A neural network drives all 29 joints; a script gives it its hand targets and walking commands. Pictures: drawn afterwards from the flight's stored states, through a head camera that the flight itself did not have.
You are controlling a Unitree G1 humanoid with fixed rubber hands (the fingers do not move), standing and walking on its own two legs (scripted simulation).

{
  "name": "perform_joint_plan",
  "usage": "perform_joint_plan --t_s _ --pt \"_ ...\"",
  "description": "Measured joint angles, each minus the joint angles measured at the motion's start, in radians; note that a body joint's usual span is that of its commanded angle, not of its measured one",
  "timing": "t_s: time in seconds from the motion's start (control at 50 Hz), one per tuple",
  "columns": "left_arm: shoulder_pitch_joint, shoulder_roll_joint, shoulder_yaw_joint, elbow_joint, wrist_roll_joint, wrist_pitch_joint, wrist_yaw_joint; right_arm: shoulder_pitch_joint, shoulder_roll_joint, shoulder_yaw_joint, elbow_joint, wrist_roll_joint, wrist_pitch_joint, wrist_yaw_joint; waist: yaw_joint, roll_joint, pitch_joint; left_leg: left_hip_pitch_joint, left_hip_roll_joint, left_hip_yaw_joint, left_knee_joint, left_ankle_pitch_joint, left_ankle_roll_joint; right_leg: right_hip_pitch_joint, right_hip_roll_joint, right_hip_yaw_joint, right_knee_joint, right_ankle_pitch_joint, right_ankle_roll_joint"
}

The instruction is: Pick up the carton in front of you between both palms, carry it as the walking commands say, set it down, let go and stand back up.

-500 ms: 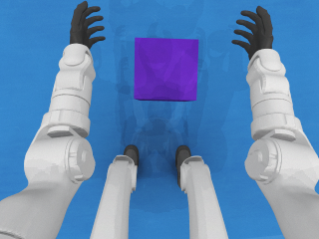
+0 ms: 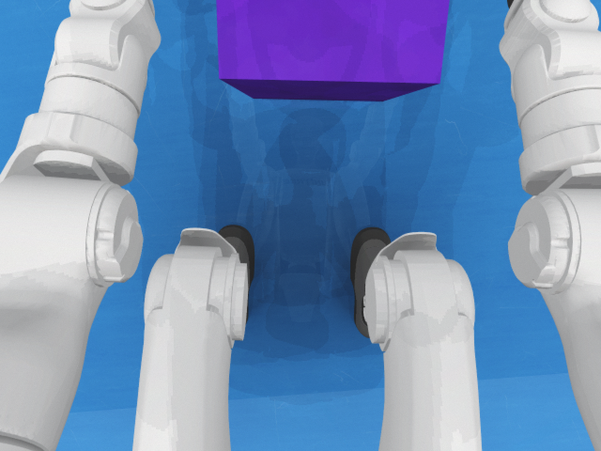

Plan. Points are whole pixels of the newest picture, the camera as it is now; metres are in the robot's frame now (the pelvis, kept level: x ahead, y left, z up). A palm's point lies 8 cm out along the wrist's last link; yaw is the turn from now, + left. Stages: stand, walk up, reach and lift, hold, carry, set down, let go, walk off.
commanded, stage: reach and lift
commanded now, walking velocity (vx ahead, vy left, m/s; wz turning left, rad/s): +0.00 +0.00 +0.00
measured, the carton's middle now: (325, 5) +0.57 -0.02 -0.28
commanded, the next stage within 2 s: none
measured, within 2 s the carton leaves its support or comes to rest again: leaves its support in 1.02 s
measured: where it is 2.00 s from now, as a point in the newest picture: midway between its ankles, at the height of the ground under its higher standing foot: (300, 298)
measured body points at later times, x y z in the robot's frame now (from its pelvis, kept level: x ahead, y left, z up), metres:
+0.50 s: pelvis +0.01 +0.00 -0.03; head +0.39 -0.01 +0.20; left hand +0.58 +0.15 -0.21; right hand +0.58 -0.20 -0.21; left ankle +0.11 +0.13 -0.37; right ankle +0.11 -0.12 -0.37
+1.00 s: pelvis +0.01 +0.00 -0.04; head +0.39 -0.02 +0.20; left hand +0.58 +0.13 -0.21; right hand +0.57 -0.18 -0.21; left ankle +0.11 +0.13 -0.37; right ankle +0.11 -0.13 -0.37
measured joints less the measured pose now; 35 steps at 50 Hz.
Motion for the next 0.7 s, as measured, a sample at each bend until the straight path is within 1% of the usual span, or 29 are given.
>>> perform_joint_plan --t_s 0.06,0.12,0.22,0.32,0.38,0.5,0.64,0.66,0.7 --pt "-0.042 0.009 -0.008 0.046 -0.006 -0.013 -0.007 -0.043 -0.006 0.014 0.042 0.006 -0.012 0.002 -0.001 0.0 0.055 -0.01 0.0 0.0 0.042 -0.004 -0.002 -0.011 -0.001 -0.002 0.042 -0.004 -0.001" --pt "-0.068 0.012 -0.022 0.068 -0.012 -0.029 -0.009 -0.056 -0.012 0.021 0.058 0.014 -0.026 0.001 -0.001 -0.006 0.116 0.003 -0.001 -0.001 0.078 -0.016 -0.003 0.003 -0.013 -0.009 0.081 -0.021 -0.008" --pt "-0.064 0.021 -0.052 0.064 -0.037 -0.046 -0.006 -0.066 -0.009 0.033 0.067 0.027 -0.046 0.0 -0.004 -0.004 0.158 0.015 0.006 0.004 0.125 -0.048 0.001 0.017 -0.021 -0.013 0.127 -0.052 -0.013" --pt "-0.062 0.011 -0.076 0.047 -0.058 -0.052 0.003 -0.062 -0.019 0.054 0.057 0.047 -0.055 -0.001 -0.008 0.003 0.15 0.01 0.006 0.007 0.154 -0.068 0.004 0.013 -0.026 -0.011 0.157 -0.074 -0.011" --pt "-0.055 -0.004 -0.068 0.051 -0.046 -0.054 0.006 -0.052 -0.015 0.063 0.06 0.053 -0.056 0.001 -0.008 0.003 0.128 0.003 0.007 0.008 0.16 -0.072 0.005 0.005 -0.024 -0.01 0.162 -0.077 -0.01" --pt "-0.042 -0.024 -0.037 0.066 -0.013 -0.055 0.003 -0.044 0.006 0.052 0.071 0.033 -0.054 0.005 -0.008 0.002 0.105 -0.005 0.009 0.009 0.145 -0.06 0.006 -0.004 -0.023 -0.01 0.147 -0.063 -0.01" --pt "-0.086 -0.046 -0.068 0.062 -0.03 -0.048 0.0 -0.088 0.036 0.071 0.072 0.033 -0.048 0.007 -0.008 0.004 0.15 0.012 0.004 0.008 0.126 -0.036 0.005 0.014 -0.025 -0.01 0.128 -0.041 -0.011" --pt "-0.097 -0.052 -0.058 0.067 -0.019 -0.047 0.016 -0.099 0.044 0.062 0.074 0.021 -0.046 -0.005 -0.008 0.005 0.159 0.016 0.002 0.008 0.124 -0.034 0.004 0.018 -0.025 -0.01 0.127 -0.039 -0.011" --pt "-0.112 -0.054 -0.044 0.07 -0.007 -0.04 0.028 -0.117 0.047 0.049 0.08 0.004 -0.04 -0.02 -0.009 0.008 0.177 0.025 0.0 0.007 0.123 -0.031 0.004 0.028 -0.025 -0.009 0.125 -0.037 -0.01"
